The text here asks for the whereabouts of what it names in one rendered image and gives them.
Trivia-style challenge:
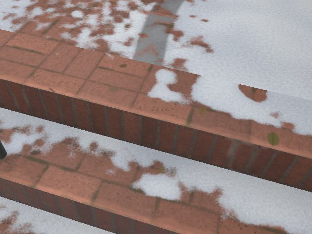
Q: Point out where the stairs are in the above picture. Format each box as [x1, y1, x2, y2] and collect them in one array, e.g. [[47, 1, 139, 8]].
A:
[[0, 79, 312, 234]]

